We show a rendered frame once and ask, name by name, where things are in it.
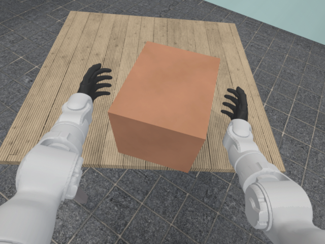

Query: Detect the right robot hand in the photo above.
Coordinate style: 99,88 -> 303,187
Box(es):
221,86 -> 248,122

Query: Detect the carton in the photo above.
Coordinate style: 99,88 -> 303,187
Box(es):
108,41 -> 220,173

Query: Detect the robot left upper arm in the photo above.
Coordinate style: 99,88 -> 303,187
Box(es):
0,144 -> 84,244

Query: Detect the left robot hand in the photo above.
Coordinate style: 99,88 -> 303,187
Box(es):
77,63 -> 112,102

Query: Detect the robot right forearm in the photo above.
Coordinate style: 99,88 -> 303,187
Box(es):
222,119 -> 313,219

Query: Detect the robot right upper arm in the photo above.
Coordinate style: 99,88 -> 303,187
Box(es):
245,180 -> 325,244

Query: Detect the table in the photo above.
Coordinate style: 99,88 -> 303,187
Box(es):
0,11 -> 286,203

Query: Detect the robot left forearm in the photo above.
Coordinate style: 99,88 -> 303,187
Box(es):
16,93 -> 93,191

